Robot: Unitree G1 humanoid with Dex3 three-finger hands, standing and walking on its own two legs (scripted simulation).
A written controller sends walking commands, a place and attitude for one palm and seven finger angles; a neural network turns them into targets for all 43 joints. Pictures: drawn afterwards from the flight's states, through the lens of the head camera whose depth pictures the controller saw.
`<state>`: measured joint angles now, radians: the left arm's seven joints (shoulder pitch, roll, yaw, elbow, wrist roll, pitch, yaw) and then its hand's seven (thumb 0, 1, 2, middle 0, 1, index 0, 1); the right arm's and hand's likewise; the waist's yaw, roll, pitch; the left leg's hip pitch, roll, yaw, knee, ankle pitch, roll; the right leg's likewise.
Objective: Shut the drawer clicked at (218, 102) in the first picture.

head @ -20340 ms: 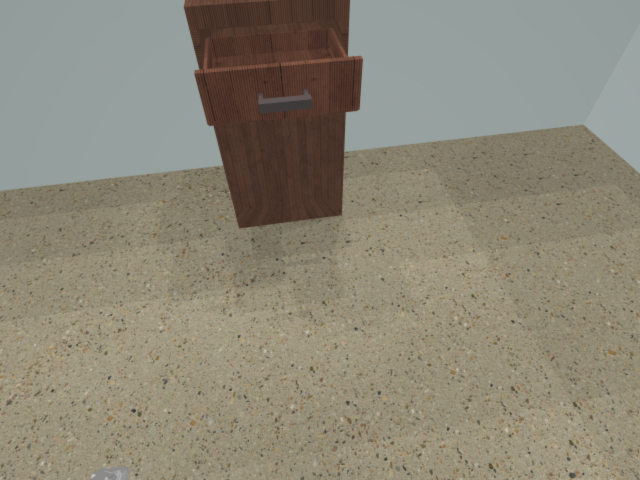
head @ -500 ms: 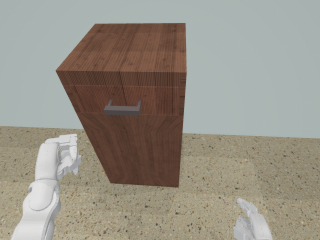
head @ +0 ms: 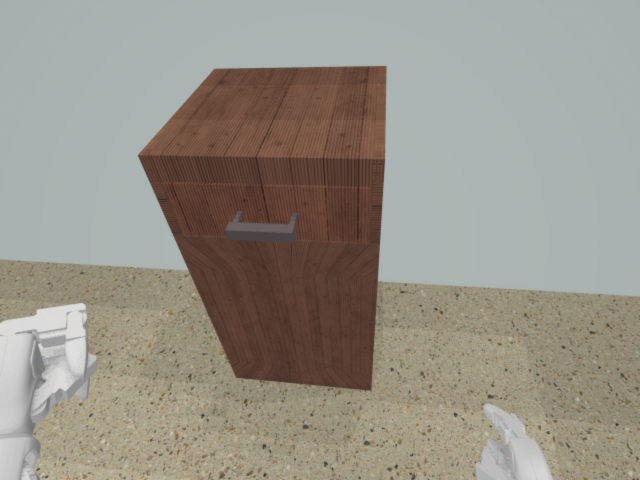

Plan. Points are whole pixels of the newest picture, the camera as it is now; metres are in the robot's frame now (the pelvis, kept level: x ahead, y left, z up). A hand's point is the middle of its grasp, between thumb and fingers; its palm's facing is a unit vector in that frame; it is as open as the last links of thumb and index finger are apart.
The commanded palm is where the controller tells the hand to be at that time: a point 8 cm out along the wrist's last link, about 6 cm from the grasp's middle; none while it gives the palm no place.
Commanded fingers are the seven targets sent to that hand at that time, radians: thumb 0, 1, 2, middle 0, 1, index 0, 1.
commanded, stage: draw the hand back to the body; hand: left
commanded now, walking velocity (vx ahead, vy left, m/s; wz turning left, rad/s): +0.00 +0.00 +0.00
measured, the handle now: (263, 224) +0.58 +0.20 -0.02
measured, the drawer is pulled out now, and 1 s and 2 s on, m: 0.00 0.00 0.00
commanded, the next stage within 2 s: step back with the hand held close in 0.06 s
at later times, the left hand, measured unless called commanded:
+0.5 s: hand (94, 366) +0.18 +0.24 +0.14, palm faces +0.27 -0.83 -0.48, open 3.3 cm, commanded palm +0.11 +0.29 +0.17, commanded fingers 0.00 0.90 0.90 -1.40 -1.60 -1.40 -1.60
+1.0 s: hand (23, 430) +0.11 +0.27 +0.15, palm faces +0.33 -0.82 -0.46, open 3.3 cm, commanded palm +0.05 +0.31 +0.17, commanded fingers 0.00 0.90 0.90 -1.40 -1.60 -1.40 -1.60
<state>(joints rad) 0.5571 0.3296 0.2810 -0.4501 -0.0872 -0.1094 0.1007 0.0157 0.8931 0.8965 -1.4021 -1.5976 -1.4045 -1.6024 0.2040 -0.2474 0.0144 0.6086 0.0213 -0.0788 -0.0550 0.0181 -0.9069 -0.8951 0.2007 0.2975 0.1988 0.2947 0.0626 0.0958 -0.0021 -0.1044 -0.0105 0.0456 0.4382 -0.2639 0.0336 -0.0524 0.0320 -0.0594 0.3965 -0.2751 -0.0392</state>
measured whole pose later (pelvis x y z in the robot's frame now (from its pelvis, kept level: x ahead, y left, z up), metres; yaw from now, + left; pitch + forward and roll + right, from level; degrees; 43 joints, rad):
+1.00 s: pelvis -0.08 +0.03 -0.01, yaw +0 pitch +1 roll -3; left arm 0.63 0.38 0.36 -0.60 -0.04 -0.24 0.14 0.02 0.89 0.90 -1.40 -1.60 -1.41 -1.60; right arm 0.20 -0.22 0.00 0.55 0.00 -0.05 -0.07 0.02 -0.90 -0.89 0.20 0.30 0.20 0.30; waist 0.00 0.02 0.04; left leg -0.40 -0.02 0.05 0.56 -0.19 0.08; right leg -0.33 0.02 -0.07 0.48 -0.18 0.00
